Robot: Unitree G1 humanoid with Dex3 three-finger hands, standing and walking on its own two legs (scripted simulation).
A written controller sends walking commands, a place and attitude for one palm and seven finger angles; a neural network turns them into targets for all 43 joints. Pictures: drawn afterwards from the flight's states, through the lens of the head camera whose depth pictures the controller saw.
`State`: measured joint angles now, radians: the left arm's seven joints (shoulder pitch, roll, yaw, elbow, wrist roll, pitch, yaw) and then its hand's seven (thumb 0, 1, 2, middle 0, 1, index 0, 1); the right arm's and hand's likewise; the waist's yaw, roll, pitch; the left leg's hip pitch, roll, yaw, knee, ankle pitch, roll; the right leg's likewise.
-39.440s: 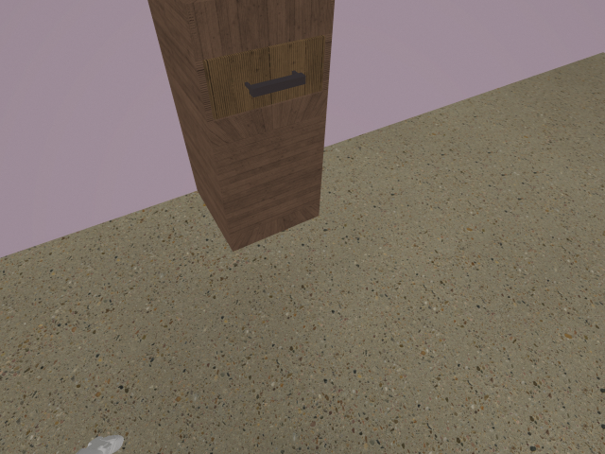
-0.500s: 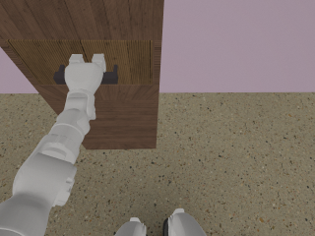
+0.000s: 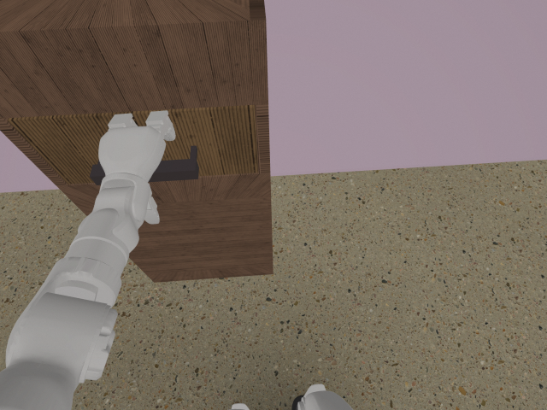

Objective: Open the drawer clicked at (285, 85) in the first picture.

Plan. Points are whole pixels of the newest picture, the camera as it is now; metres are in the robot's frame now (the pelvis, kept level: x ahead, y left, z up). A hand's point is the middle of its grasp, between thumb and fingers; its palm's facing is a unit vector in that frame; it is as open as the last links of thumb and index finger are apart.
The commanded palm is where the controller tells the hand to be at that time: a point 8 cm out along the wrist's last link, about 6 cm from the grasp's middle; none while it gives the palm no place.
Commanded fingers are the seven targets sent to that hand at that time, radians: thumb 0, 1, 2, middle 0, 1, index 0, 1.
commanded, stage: lift the hand off the handle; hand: left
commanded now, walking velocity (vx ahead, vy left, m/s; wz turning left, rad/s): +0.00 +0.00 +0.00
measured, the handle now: (147, 162) +0.53 +0.21 -0.01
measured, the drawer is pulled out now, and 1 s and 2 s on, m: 0.00 0.00 0.00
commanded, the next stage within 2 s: draw the hand back to the body in 0.82 s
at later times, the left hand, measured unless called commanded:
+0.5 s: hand (131, 148) +0.47 +0.19 +0.10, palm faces +0.02 -0.02 -1.00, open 13.8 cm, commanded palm +0.44 +0.18 +0.17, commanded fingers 0.00 -0.50 0.30 -0.30 -1.20 -0.30 -1.20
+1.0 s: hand (130, 144) +0.45 +0.18 +0.13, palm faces -0.02 -0.04 -1.00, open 13.8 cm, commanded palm +0.41 +0.19 +0.20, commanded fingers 0.00 -0.50 0.30 -0.30 -1.20 -0.30 -1.20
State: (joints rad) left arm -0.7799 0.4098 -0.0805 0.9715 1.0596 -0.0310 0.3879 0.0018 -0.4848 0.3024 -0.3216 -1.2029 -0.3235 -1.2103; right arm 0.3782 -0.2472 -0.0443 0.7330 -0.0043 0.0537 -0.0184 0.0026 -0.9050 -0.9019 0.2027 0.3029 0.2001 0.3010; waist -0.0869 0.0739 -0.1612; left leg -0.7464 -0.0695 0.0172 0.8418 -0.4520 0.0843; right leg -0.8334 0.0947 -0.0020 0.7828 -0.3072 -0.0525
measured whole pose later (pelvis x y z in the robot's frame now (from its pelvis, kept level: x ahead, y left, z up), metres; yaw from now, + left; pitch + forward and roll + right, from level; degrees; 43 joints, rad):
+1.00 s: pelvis +0.01 -0.01 +0.04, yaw +0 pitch +10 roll +0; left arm -0.68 0.40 -0.16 0.69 0.99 0.02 0.09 0.00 -0.48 0.30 -0.32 -1.20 -0.32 -1.20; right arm 0.24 -0.26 -0.03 0.67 0.04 0.16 -0.03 0.00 -0.91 -0.90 0.20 0.30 0.20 0.30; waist -0.01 0.07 -0.10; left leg -0.35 -0.08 0.02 0.52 -0.34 0.08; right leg -0.46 0.09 0.03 0.52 -0.22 -0.06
